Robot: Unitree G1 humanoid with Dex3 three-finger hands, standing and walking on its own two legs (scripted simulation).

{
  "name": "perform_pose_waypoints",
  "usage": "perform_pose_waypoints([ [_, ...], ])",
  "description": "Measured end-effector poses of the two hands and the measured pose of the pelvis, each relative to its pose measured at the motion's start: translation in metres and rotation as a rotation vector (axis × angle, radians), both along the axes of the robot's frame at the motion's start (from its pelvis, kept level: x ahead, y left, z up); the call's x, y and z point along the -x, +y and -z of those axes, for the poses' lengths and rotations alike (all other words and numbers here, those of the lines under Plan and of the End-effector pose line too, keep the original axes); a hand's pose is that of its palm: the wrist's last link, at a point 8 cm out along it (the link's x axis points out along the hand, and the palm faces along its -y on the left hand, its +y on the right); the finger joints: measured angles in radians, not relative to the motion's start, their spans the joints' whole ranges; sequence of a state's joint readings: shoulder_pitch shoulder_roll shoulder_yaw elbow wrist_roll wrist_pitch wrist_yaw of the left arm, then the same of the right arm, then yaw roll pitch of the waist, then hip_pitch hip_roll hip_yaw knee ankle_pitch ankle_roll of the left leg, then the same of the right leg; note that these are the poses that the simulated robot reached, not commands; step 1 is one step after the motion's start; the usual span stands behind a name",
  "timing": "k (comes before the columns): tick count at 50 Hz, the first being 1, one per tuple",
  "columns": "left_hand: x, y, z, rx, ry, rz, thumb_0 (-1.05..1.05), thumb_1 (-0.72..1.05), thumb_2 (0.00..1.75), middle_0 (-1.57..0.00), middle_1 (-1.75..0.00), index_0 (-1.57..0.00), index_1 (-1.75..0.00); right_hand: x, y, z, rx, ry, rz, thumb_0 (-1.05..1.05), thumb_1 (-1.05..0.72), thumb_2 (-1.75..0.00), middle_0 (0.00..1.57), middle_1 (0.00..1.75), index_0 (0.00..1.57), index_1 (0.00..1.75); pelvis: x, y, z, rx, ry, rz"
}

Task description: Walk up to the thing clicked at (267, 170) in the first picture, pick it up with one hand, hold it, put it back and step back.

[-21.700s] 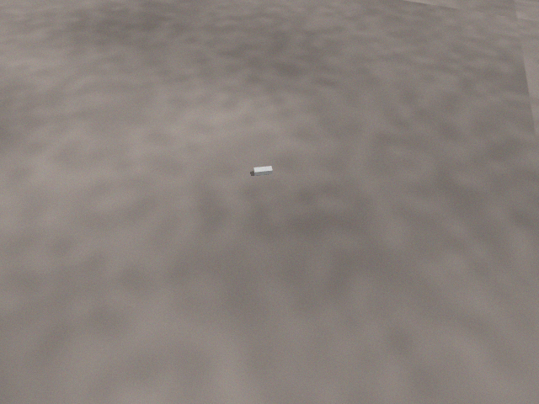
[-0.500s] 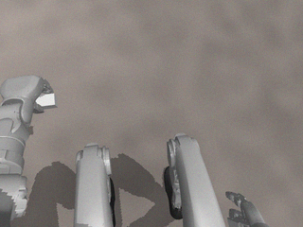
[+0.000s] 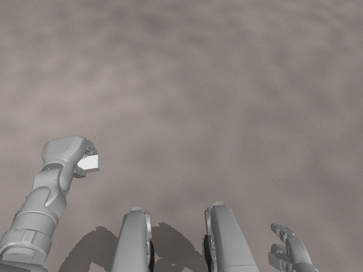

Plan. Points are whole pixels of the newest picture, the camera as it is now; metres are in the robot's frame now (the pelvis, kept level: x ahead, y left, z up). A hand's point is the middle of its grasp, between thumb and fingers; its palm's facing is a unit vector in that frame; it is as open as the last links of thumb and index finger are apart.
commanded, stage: lift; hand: left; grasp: from above
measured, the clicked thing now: (80, 165) +0.38 +0.25 -0.11
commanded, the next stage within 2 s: hold in 0.62 s
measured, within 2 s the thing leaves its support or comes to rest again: neither
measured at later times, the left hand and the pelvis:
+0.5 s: hand (62, 147) +0.36 +0.22 +0.05, palm faces -0.43 -0.11 -0.90, open 6.6 cm; pelvis +0.04 +0.00 +0.12, yaw +0 degrees
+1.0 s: hand (52, 125) +0.38 +0.22 +0.10, palm faces -0.43 -0.09 -0.90, open 6.6 cm; pelvis +0.07 +0.00 +0.16, yaw +0 degrees
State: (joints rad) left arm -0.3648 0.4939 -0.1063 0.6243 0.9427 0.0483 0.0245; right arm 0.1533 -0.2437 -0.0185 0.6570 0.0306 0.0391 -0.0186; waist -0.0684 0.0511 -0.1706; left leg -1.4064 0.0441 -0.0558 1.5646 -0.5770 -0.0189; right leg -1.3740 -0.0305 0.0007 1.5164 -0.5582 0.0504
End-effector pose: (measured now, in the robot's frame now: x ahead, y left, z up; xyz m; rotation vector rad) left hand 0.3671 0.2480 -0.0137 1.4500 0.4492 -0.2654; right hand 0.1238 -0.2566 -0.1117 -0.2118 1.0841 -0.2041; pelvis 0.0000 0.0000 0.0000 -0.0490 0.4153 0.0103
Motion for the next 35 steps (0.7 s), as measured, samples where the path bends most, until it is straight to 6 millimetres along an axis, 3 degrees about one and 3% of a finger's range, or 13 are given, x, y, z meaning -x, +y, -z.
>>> perform_pose_waypoints([
  [9,0.009,-0.012,-0.055,0.0,-0.014,-0.004,0.03,0.54,0.0,-0.98,-0.17,-1.04,-0.11,0.001,-0.007,-0.057,0.013,-0.033,0.032,0.0,-0.9,-0.89,0.2,0.3,0.2,0.3,-0.013,-0.004,-0.055,-0.014,-0.087,0.001],
  [18,0.007,-0.019,-0.094,-0.017,-0.008,-0.025,0.03,0.53,0.02,-0.97,-0.19,-1.02,-0.14,0.002,-0.012,-0.099,0.021,-0.042,0.065,0.0,-0.91,-0.9,0.2,0.3,0.2,0.3,-0.026,-0.005,-0.096,-0.022,-0.158,0.005],
  [35,-0.002,-0.023,-0.143,-0.013,0.004,-0.03,0.02,0.52,0.04,-0.97,-0.21,-1.02,-0.15,-0.012,-0.005,-0.139,-0.018,-0.05,0.069,0.01,-0.9,-0.89,0.2,0.3,0.2,0.3,-0.048,-0.003,-0.142,-0.038,-0.24,0.014],
])
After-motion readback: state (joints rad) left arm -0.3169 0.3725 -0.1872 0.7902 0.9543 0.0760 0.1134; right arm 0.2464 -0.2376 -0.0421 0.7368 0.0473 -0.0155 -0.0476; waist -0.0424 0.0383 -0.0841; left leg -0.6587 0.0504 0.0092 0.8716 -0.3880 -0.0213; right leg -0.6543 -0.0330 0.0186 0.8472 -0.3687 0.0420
